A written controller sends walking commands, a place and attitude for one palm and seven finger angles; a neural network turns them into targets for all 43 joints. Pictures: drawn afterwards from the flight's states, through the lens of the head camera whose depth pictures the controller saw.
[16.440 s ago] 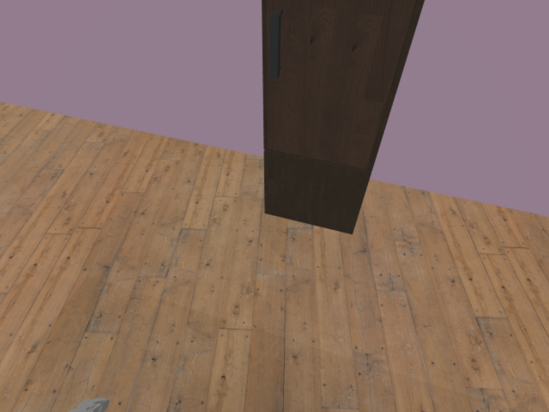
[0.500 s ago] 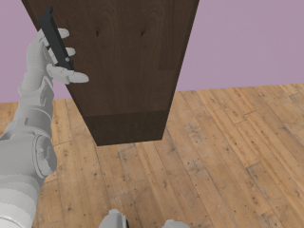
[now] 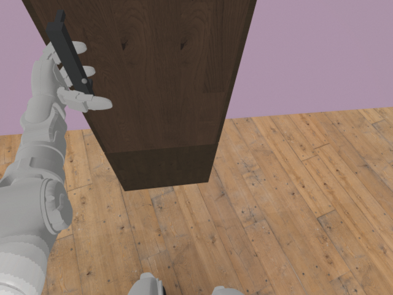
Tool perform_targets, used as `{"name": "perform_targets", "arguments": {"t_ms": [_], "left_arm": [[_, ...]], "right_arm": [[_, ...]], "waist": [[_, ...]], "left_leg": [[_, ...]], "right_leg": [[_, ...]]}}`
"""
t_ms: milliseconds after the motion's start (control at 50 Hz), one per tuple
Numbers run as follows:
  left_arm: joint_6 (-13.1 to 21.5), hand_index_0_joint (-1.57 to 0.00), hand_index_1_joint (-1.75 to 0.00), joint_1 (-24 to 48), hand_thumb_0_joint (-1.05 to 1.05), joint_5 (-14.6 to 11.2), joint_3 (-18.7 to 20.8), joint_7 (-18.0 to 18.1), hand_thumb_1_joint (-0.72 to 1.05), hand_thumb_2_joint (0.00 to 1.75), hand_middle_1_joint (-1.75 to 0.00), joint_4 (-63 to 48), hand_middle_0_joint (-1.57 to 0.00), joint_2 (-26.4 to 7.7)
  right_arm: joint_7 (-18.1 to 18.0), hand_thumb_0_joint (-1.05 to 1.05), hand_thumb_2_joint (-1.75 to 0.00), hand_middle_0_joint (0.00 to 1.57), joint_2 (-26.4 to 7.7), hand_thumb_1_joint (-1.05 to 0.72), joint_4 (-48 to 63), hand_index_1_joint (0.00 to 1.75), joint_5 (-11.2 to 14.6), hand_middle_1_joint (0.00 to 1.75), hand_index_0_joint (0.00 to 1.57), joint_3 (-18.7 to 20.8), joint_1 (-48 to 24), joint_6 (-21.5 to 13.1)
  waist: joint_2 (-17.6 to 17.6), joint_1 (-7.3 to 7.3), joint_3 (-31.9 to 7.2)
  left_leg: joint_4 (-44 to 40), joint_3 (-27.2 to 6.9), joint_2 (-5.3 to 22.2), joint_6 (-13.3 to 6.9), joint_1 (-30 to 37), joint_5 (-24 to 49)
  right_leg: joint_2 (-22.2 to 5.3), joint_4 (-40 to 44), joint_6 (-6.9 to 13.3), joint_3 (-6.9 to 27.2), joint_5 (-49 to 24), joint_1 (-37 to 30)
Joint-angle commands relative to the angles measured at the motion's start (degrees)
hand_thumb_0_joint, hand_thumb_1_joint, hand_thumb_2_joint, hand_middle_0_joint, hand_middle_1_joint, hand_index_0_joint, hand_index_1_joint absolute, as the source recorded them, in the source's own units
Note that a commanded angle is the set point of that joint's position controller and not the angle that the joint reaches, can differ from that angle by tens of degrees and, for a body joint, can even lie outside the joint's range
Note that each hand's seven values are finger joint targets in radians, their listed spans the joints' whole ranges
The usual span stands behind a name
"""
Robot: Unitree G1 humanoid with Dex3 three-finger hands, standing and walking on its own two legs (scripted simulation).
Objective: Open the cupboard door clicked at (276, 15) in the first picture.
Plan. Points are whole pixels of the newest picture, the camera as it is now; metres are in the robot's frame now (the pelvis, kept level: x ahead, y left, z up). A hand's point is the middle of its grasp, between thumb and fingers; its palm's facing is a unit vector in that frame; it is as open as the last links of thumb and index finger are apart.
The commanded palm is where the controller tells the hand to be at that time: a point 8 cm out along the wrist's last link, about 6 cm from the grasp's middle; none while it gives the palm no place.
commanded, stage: close the thumb around the handle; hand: left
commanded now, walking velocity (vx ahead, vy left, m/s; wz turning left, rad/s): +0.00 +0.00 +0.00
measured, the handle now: (76, 61) +0.57 +0.20 +0.12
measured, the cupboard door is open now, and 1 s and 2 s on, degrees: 0 4 44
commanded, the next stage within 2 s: pull the door open along its arc in 0.60 s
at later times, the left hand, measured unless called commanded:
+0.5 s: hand (84, 82) +0.51 +0.18 +0.12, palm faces +0.07 -1.00 +0.00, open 6.0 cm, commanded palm +0.48 +0.22 +0.12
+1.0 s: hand (84, 90) +0.49 +0.17 +0.12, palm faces +0.04 -1.00 +0.00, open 6.2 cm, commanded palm +0.43 +0.22 +0.12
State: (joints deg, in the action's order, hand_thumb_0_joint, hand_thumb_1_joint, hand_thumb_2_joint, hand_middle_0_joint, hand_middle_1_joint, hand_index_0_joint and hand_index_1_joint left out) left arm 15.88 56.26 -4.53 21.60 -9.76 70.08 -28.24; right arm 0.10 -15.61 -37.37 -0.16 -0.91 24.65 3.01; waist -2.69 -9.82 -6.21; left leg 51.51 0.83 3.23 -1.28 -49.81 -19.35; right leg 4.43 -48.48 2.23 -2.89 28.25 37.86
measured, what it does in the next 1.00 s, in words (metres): stands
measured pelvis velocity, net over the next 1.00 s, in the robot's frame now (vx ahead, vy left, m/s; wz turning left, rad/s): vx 0.00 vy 0.00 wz -0.02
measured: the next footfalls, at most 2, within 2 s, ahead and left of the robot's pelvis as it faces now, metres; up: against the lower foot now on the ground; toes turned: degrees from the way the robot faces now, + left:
none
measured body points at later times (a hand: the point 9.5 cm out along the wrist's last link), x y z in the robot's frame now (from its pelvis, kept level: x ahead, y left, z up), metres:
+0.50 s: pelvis +0.00 +0.00 +0.00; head +0.09 +0.01 +0.44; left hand +0.50 +0.23 +0.13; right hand +0.00 -0.27 -0.12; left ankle +0.05 +0.11 -0.69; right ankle -0.06 -0.10 -0.69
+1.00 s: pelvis +0.00 +0.00 +0.01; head +0.08 +0.00 +0.45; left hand +0.48 +0.23 +0.12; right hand +0.00 -0.27 -0.11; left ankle +0.05 +0.11 -0.69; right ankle -0.06 -0.10 -0.69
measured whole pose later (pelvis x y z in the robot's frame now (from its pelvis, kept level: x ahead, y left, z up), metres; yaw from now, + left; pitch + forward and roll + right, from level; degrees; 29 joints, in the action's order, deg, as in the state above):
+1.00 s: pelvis +0.00 +0.00 +0.01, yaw -1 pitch +15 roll -2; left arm 15.6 44.8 -7.7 20.9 -10.0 58.6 -23.9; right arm 0.1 -15.7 -35.9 0.9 -0.2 25.2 4.6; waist -3.0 -8.0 -7.2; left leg 49.3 2.3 3.4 -1.2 -45.2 -19.3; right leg 4.4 -46.9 2.3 -1.2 27.9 34.2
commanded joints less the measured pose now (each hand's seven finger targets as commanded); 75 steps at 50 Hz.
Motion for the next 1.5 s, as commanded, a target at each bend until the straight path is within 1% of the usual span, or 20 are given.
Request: {"name": "perform_targets", "arguments": {"t_ms": [0, 100, 280, 340, 360, 380, 540, 660, 700, 860, 940, 1140, 1160, 1180, 1240, 1280, 1340, 1420, 1440, 1480], "left_arm": [[5.17, -0.32, -1.24, 27.86, 0.0, -1.36, 0.04, -0.32, -0.16, 0.44, -1.24, -15.42, -0.32, -12.4], [4.12, -0.34, -1.27, 26.82, 0.0, -1.58, -1.47, 0.09, 0.12, 0.56, -1.27, -14.32, -0.34, -9.66], [5.31, -0.38, -1.32, 26.44, 0.0, -1.48, -1.16, 1.02, 0.62, 0.78, -1.32, -16.74, -0.38, -9.73], [5.37, -0.39, -1.34, 27.86, 0.0, -1.81, -2.8, 0.96, 0.79, 0.85, -1.34, -15.94, -0.39, -7.67], [5.39, -0.4, -1.34, 27.49, 0.0, -1.5, -0.82, 1.12, 0.84, 0.88, -1.34, -14.97, -0.4, -10.32], [5.39, -0.4, -1.35, 28.24, 0.0, -1.42, -1.68, 1.06, 0.9, 0.9, -1.35, -15.66, -0.4, -9.84], [5.35, -0.4, -1.35, 29.42, 0.0, -1.46, -0.95, 0.73, 0.9, 0.9, -1.35, -14.15, -0.4, -11.04], [5.01, -0.4, -1.35, 30.24, 0.0, -1.17, -1.65, 0.27, 0.9, 0.9, -1.35, -13.25, -0.4, -11.18], [4.84, -0.4, -1.35, 27.59, 0.0, -0.98, 1.0, 0.3, 0.9, 0.9, -1.35, -11.88, -0.4, -14.24], [4.87, -0.4, -1.35, 15.33, 0.0, -3.11, 1.18, -1.23, 0.9, 0.9, -1.35, -18.2, -0.4, -11.77], [4.24, -0.4, -1.35, 6.57, 0.0, -4.69, 1.14, -1.22, 0.9, 0.9, -1.35, -26.05, -0.4, -9.54], [-0.12, -0.4, -1.35, -21.43, 0.0, -8.3, -4.27, 1.19, 0.9, 0.9, -1.35, -49.08, -0.4, 0.91], [-1.44, -0.4, -1.35, -19.01, 0.0, -11.75, 3.28, 9.59, 0.9, 0.9, -1.35, -52.22, -0.4, 3.14], [-2.74, -0.4, -1.35, -20.45, 0.0, -9.91, -2.43, 13.82, 0.9, 0.9, -1.35, -52.87, -0.4, 8.69], [-4.35, -0.4, -1.35, -24.18, 0.0, -5.7, -5.38, 23.78, 0.9, 0.9, -1.35, -58.21, -0.4, 13.23], [-5.86, -0.4, -1.35, -26.05, 0.0, -2.98, -9.64, 29.74, 0.9, 0.9, -1.35, -62.47, -0.4, 18.93], [-9.09, -0.4, -1.35, -26.98, 0.0, 3.09, -15.99, 38.38, 0.9, 0.9, -1.35, -65.58, -0.4, 24.32], [-12.99, -0.4, -1.35, -27.82, 0.0, 8.11, -25.47, 43.47, 0.9, 0.9, -1.35, -69.58, -0.4, 32.04], [-13.47, -0.4, -1.35, -29.36, 0.0, 8.66, -27.1, 43.56, 0.9, 0.9, -1.35, -69.98, -0.4, 33.15], [-13.7, -0.4, -1.35, -28.94, 0.0, 8.56, -30.08, 43.4, 0.9, 0.9, -1.35, -72.01, -0.4, 35.63]], "right_arm": [[-0.52, 0.0, -0.9, 0.2, -9.73, -0.9, 3.04, 0.3, 0.22, 0.3, 0.2, 3.71, 8.67, -1.13], [-0.33, 0.0, -0.9, 0.2, -9.87, -0.9, 2.69, 0.3, 0.28, 0.3, 0.2, 3.95, 8.67, -0.76], [-0.17, 0.0, -0.9, 0.2, -9.71, -0.9, 3.0, 0.3, 0.22, 0.3, 0.2, 3.96, 7.58, -0.92], [-0.24, 0.0, -0.9, 0.2, -9.54, -0.9, 2.65, 0.3, 0.18, 0.3, 0.2, 3.73, 7.67, -1.06], [-0.35, 0.0, -0.9, 0.2, -10.0, -0.9, 2.4, 0.3, 0.28, 0.3, 0.2, 3.96, 7.91, -0.99], [-0.47, 0.0, -0.9, 0.2, -9.89, -0.9, 2.47, 0.3, 0.29, 0.3, 0.2, 3.93, 7.64, -1.02], [-0.65, 0.0, -0.9, 0.2, -9.98, -0.9, 2.0, 0.3, 0.26, 0.3, 0.2, 3.72, 7.97, -1.37], [-0.72, 0.0, -0.9, 0.2, -9.87, -0.9, 2.26, 0.3, 0.35, 0.3, 0.2, 3.52, 8.17, -1.36], [-0.87, 0.0, -0.9, 0.2, -10.28, -0.9, 2.31, 0.3, 0.3, 0.3, 0.2, 3.65, 8.48, -1.19], [-0.64, 0.0, -0.9, 0.2, -9.71, -0.9, 5.55, 0.3, 0.87, 0.3, 0.2, 3.74, 6.13, -0.5], [-0.42, 0.0, -0.9, 0.2, -9.15, -0.9, 7.49, 0.3, 1.37, 0.3, 0.2, 4.03, 4.36, -0.31], [0.27, 0.0, -0.9, 0.2, -7.4, -0.9, 12.17, 0.3, 2.79, 0.3, 0.2, 3.82, -3.45, -2.35], [0.26, 0.0, -0.9, 0.2, -5.08, -0.9, 11.97, 0.3, 2.58, 0.3, 0.2, 3.46, -6.15, -2.98], [0.42, 0.0, -0.9, 0.2, -5.07, -0.9, 11.56, 0.3, 2.31, 0.3, 0.2, 3.32, -6.88, -3.48], [1.21, 0.0, -0.9, 0.2, -4.78, -0.9, 11.08, 0.3, 0.79, 0.3, 0.2, 3.44, -7.98, -3.88], [1.78, 0.0, -0.9, 0.2, -3.94, -0.9, 11.46, 0.3, -0.16, 0.3, 0.2, 3.44, -10.13, -3.46], [2.13, 0.0, -0.9, 0.2, -3.42, -0.9, 11.7, 0.3, -1.5, 0.3, 0.2, 3.33, -12.33, -2.05], [1.91, 0.0, -0.9, 0.2, -2.87, -0.9, 12.52, 0.3, -2.17, 0.3, 0.2, 3.42, -14.86, 0.16], [1.6, 0.0, -0.9, 0.2, -2.79, -0.9, 12.62, 0.3, -2.46, 0.3, 0.2, 3.52, -14.9, 0.46], [1.11, 0.0, -0.9, 0.2, -2.17, -0.9, 12.95, 0.3, -2.17, 0.3, 0.2, 3.32, -16.57, 0.95]], "waist": [[-5.33, -0.47, -25.81], [-4.18, -0.72, -23.69], [-4.86, 0.05, -24.81], [-3.68, -1.09, -22.43], [-2.72, -0.53, -23.36], [-3.98, -0.94, -23.76], [-2.6, -1.34, -22.47], [-4.44, -1.35, -23.65], [-3.62, -0.39, -23.33], [-2.68, 3.1, -25.03], [-1.41, 4.95, -26.19], [1.42, 8.53, -18.59], [2.73, 13.13, -17.81], [1.88, 10.39, -15.05], [5.19, 10.62, -15.14], [2.86, 10.61, -16.83], [4.22, 9.72, -15.36], [4.75, 7.78, -13.24], [7.83, 7.31, -12.69], [7.32, 7.05, -11.6]], "left_leg": [[-1.41, -3.82, -1.68, -1.53, 31.91, 21.2], [-1.81, -4.33, -1.46, -1.42, 32.52, 21.03], [-2.05, -4.21, -1.76, -1.32, 33.12, 20.82], [-2.1, -4.34, -1.76, -1.5, 32.49, 19.46], [-2.18, -4.43, -1.61, -1.39, 32.09, 18.7], [-2.15, -4.28, -1.64, -1.41, 32.4, 19.17], [-1.97, -4.15, -1.84, -1.74, 30.44, 17.52], [-1.97, -4.06, -1.89, -1.7, 30.14, 17.12], [-2.03, -4.05, -1.76, -1.56, 29.22, 17.1], [-3.2, -2.65, -2.26, -1.69, 29.9, 19.75], [-3.7, -1.73, -2.67, -1.89, 31.55, 23.31], [-7.66, -0.06, -3.14, -1.78, 33.05, 23.71], [-8.56, 0.54, -3.16, -0.97, 30.32, 21.81], [-9.23, 0.49, -3.2, -0.66, 30.82, 20.19], [-9.13, -0.14, -3.02, -0.53, 31.56, 21.36], [-8.98, 0.1, -2.92, -0.23, 33.31, 22.46], [-8.84, -0.66, -2.6, -0.17, 33.41, 21.19], [-9.38, -1.07, -2.25, 0.09, 33.87, 18.32], [-9.49, -1.31, -2.09, -0.17, 33.76, 17.77], [-10.01, -1.27, -2.32, 0.02, 33.99, 16.29]], "right_leg": [[0.6, 6.16, -1.6, 2.02, -27.14, 3.0], [0.77, 6.37, -1.51, 1.4, -25.52, 4.97], [0.64, 6.29, -1.36, 1.62, -25.82, 3.79], [0.69, 6.72, -1.42, 1.52, -24.56, 4.92], [0.62, 6.69, -1.51, 1.76, -23.99, 4.63], [0.49, 6.65, -1.5, 1.88, -24.51, 4.56], [0.4, 7.07, -1.64, 2.28, -23.93, 4.16], [0.25, 6.93, -1.78, 2.44, -23.39, 4.39], [0.27, 6.94, -1.64, 2.38, -23.18, 3.55], [0.43, 6.7, -1.62, 2.24, -28.77, -2.31], [0.5, 6.84, -1.64, 2.23, -34.48, -6.54], [-0.41, 9.0, -2.28, 1.79, -38.93, -12.3], [-0.56, 9.93, -2.28, 1.03, -35.84, -13.35], [-0.48, 10.11, -2.32, 0.73, -33.74, -12.2], [-0.83, 9.72, -2.24, 0.49, -33.78, -12.97], [-1.43, 9.29, -2.13, 0.42, -34.31, -13.23], [-1.89, 9.55, -1.87, 0.25, -31.25, -12.45], [-2.84, 10.84, -1.61, 0.45, -29.29, -11.86], [-2.78, 11.41, -1.72, 0.35, -29.05, -12.27], [-3.73, 12.43, -2.08, 1.14, -30.28, -13.18]]}}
